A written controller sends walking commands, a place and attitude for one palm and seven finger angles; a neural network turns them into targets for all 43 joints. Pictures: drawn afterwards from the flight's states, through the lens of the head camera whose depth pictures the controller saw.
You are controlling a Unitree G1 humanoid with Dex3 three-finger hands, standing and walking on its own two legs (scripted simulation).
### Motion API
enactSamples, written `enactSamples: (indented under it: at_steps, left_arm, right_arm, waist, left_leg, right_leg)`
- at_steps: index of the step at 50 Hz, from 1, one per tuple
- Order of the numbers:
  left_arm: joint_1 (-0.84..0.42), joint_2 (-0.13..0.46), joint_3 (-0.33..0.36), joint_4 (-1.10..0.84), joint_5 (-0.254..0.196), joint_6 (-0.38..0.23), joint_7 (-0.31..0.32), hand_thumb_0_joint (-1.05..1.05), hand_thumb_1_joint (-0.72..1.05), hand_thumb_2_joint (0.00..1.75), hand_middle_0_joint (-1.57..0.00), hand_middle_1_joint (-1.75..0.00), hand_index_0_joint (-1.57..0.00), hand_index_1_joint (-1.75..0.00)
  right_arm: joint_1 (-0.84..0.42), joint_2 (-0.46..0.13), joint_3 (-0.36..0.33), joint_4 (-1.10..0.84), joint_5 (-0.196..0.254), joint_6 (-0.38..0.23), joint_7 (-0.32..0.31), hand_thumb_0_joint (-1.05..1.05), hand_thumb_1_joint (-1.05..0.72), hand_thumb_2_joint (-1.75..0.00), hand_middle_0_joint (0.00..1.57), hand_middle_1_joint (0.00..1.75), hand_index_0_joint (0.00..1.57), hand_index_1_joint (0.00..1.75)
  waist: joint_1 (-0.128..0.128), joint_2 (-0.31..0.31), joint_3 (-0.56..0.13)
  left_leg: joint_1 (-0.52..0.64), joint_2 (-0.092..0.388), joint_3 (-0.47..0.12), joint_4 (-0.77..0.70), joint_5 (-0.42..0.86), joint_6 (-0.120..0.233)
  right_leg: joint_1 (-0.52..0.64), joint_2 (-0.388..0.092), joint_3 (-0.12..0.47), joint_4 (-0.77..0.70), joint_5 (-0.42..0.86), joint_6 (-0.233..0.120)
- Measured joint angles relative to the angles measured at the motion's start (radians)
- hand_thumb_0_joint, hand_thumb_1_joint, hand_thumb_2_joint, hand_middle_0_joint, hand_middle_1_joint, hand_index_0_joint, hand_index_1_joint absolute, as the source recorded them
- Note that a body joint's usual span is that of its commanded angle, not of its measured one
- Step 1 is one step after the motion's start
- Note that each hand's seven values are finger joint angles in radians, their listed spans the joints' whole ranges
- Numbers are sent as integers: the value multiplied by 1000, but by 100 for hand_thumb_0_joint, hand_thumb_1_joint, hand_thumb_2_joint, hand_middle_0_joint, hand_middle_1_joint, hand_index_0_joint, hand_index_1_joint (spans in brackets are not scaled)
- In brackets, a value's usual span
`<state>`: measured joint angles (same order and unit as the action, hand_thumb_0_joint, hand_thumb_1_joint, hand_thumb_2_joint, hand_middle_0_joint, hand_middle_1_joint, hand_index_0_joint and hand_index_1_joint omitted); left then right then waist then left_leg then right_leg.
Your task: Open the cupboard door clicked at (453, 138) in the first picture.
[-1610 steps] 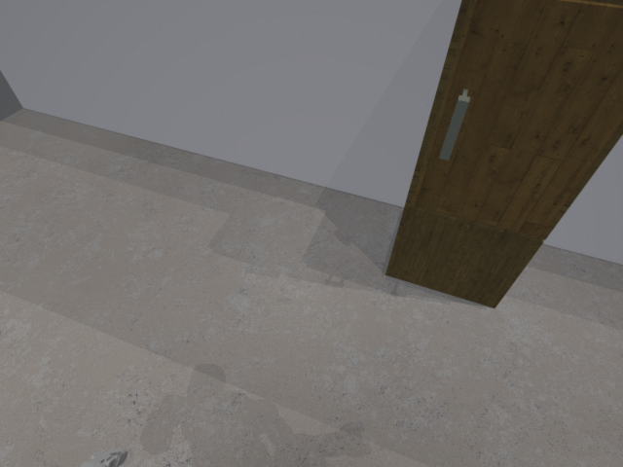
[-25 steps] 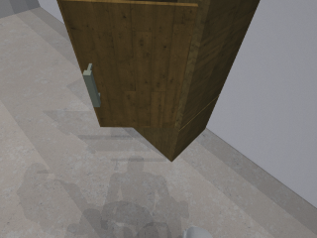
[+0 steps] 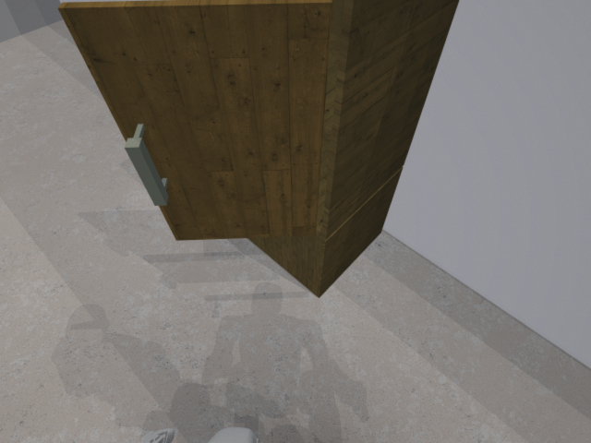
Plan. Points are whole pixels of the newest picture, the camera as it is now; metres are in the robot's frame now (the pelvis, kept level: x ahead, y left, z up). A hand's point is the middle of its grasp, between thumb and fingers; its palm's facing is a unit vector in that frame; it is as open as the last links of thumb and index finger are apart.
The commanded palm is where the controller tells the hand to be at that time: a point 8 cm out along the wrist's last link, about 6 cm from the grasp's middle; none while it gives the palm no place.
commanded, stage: come to a stop and stand still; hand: left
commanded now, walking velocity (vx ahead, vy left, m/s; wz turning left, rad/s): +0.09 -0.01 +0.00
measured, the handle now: (151, 166) +0.58 +0.32 -0.04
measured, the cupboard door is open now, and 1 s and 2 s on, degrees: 45 45 45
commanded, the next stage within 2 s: look again from close up in 1.84 s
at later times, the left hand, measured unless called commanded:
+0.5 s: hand out of the picture -0.03 +0.19 -0.17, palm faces +0.02 -0.98 -0.18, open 7.4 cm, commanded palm none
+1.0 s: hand out of the picture +0.05 +0.18 -0.18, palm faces +0.03 -0.98 -0.19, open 7.3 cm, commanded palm none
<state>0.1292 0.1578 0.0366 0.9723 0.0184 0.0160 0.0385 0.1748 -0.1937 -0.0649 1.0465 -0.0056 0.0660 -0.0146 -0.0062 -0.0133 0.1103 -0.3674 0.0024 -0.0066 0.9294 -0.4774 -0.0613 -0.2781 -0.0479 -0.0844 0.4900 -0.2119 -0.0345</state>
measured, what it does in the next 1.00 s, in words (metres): steps on the spot: left foot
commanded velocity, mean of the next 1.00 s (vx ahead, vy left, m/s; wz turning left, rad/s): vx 0.03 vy -0.03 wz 0.00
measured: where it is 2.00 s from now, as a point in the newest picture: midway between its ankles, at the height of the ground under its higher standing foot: outside the picture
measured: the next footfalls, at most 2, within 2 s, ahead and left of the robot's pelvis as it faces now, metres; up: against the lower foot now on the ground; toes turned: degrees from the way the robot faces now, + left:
left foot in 0.12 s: +0.01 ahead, +0.15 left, +0.00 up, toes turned +1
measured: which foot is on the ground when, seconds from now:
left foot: up 0.00-0.10, down 0.12-1.00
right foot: down 0.00-1.00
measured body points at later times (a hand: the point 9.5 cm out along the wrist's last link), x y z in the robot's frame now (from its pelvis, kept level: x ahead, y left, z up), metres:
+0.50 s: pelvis +0.00 +0.02 +0.00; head +0.03 +0.01 +0.45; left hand -0.03 +0.24 -0.16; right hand +0.01 -0.21 -0.16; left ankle -0.03 +0.14 -0.74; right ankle +0.00 -0.09 -0.74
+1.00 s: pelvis +0.03 +0.00 +0.00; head +0.05 +0.01 +0.45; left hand +0.05 +0.23 -0.16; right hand +0.01 -0.21 -0.16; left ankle -0.03 +0.14 -0.74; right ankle +0.00 -0.09 -0.74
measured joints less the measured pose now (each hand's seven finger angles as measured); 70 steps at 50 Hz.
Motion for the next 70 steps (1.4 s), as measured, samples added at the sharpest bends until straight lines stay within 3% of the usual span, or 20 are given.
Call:
enactSamples:
  at_steps: [2,6,9,15,24,32,36,70]
  left_arm:
    - [13,8,4,5,6,-2,-3,0,92,90,-20,-30,-20,-30]
    - [52,22,6,34,-3,7,-13,0,92,90,-20,-30,-20,-30]
    - [77,42,9,70,-7,24,-19,0,92,90,-20,-30,-20,-30]
    - [149,51,2,123,2,23,-40,0,91,90,-20,-30,-19,-30]
    - [190,5,-20,166,-8,-11,-36,0,91,90,-20,-30,-19,-30]
    - [148,-27,-34,179,-17,-25,-18,0,92,90,-20,-30,-20,-30]
    - [133,-11,-29,184,-18,-21,-8,2,94,90,-20,-30,-20,-30]
    - [138,-7,-27,166,-19,-15,-6,1,93,90,-20,-30,-20,-30]
  right_arm:
    - [-9,2,3,-6,0,-10,2,0,-91,-90,20,29,20,30]
    - [-4,1,12,-19,-4,-47,2,0,-91,-90,20,29,20,30]
    - [10,32,29,-6,-18,-49,-3,0,-91,-90,20,29,20,30]
    - [42,55,43,8,-20,-56,-15,0,-93,-90,20,29,20,30]
    - [67,36,42,47,-7,-66,-18,0,-92,-90,20,29,20,30]
    - [100,55,55,106,-6,-74,-25,0,-91,-90,20,29,20,30]
    - [110,71,58,120,-6,-74,-29,0,-91,-90,20,29,20,30]
    - [104,74,63,110,-7,-79,-36,0,-91,-90,20,29,20,30]
  waist:
    - [13,-14,-9]
    - [20,-7,-42]
    - [32,-38,-57]
    - [40,-54,-81]
    - [18,11,-53]
    - [3,10,-59]
    - [-3,3,-64]
    - [11,-5,-63]
  left_leg:
    - [46,5,7,-122,11,3]
    - [169,19,9,-416,154,30]
    - [181,5,17,-413,167,61]
    - [221,-12,40,-475,193,70]
    - [227,22,38,-482,179,48]
    - [256,43,27,-516,177,28]
    - [272,50,25,-520,169,21]
    - [301,26,28,-539,169,46]
  right_leg:
    - [-6,-5,1,2,6,6]
    - [-35,5,-10,54,-9,30]
    - [-17,2,13,54,-61,40]
    - [31,4,39,42,-71,34]
    - [74,45,28,-19,-48,14]
    - [108,66,16,-59,-50,-3]
    - [123,73,13,-60,-61,-9]
    - [159,51,16,-89,-55,17]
